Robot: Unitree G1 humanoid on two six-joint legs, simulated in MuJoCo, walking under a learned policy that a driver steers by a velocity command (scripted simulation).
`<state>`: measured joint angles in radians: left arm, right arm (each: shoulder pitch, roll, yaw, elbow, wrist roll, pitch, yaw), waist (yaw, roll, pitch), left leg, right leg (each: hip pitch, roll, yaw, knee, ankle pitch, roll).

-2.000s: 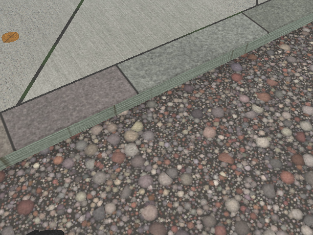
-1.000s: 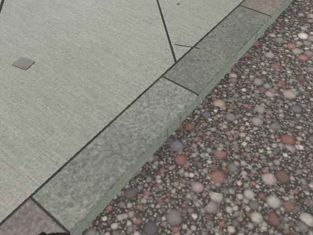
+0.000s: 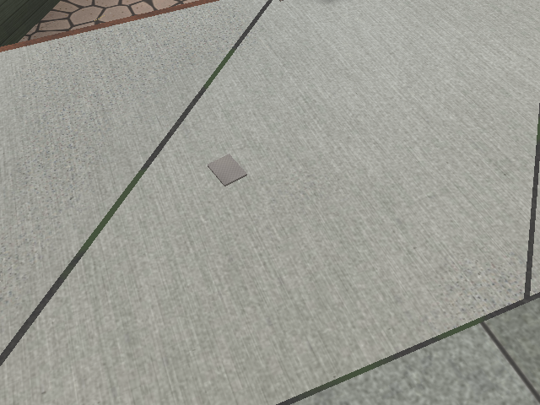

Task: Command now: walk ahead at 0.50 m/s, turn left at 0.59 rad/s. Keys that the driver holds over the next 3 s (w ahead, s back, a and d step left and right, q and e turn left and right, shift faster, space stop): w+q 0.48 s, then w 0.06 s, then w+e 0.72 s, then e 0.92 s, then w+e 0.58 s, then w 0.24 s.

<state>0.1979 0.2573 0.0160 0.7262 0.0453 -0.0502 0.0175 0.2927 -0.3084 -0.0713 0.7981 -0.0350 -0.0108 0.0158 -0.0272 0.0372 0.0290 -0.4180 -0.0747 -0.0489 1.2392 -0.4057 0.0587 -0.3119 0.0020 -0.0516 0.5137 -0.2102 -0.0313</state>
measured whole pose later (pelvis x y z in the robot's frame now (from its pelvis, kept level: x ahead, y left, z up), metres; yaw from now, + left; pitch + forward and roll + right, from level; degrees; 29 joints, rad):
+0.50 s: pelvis +0.27 +0.08 +0.03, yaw +17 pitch +3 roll +2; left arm 0.38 0.24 0.02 0.85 0.08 -0.10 -0.07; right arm 0.24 -0.23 -0.01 0.75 -0.03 -0.05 0.06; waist 0.02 -0.03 -0.01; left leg -0.61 -0.14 0.13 0.93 -0.39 0.16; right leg -0.50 -0.04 0.13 1.51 -0.15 -0.06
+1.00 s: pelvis +0.61 +0.16 +0.07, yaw +14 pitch +3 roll -1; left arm 0.06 0.31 0.05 0.73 0.00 -0.09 -0.03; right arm 0.47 -0.30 -0.01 0.91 -0.03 -0.12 0.05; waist -0.02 -0.01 -0.03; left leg -0.13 -0.07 0.00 1.09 -0.46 -0.09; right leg -0.54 0.10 -0.04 0.63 -0.17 -0.10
